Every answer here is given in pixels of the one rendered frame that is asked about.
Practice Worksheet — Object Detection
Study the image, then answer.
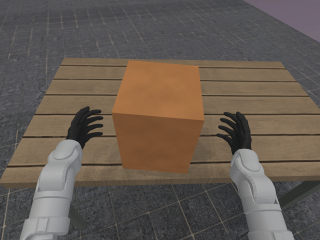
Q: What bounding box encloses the robot left forearm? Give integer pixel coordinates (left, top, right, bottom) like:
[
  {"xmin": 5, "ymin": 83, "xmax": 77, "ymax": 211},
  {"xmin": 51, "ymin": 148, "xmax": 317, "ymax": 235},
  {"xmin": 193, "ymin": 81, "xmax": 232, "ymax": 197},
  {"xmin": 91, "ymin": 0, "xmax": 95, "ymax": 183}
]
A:
[{"xmin": 19, "ymin": 139, "xmax": 83, "ymax": 240}]

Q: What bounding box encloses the table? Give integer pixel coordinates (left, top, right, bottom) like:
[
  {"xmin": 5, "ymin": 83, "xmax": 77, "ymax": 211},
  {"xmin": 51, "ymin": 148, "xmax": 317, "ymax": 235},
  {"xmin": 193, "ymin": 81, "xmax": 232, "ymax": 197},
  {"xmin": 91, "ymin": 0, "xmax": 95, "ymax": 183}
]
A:
[{"xmin": 0, "ymin": 57, "xmax": 320, "ymax": 230}]

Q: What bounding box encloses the robot right forearm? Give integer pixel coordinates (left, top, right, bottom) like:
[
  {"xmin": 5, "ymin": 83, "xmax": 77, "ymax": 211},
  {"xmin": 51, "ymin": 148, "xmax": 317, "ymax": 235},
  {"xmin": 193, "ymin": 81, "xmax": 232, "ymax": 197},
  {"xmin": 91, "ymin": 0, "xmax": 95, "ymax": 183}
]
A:
[{"xmin": 229, "ymin": 148, "xmax": 295, "ymax": 240}]

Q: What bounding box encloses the carton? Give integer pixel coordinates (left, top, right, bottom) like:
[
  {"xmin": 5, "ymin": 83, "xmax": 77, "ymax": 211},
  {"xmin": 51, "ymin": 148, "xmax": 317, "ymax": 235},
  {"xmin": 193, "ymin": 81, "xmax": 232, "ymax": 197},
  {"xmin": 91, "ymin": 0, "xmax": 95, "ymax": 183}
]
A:
[{"xmin": 111, "ymin": 60, "xmax": 205, "ymax": 174}]

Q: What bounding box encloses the robot right hand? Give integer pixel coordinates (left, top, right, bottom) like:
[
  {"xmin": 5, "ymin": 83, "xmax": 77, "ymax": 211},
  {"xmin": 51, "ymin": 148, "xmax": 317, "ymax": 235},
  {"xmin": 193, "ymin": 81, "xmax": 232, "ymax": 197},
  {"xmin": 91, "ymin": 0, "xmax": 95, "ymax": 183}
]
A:
[{"xmin": 216, "ymin": 111, "xmax": 252, "ymax": 155}]

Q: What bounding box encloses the robot left hand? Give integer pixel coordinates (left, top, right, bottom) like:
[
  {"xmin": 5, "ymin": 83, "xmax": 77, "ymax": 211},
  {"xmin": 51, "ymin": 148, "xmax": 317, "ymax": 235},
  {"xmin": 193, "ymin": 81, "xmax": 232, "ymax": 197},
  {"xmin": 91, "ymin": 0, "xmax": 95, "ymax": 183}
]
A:
[{"xmin": 66, "ymin": 106, "xmax": 104, "ymax": 149}]

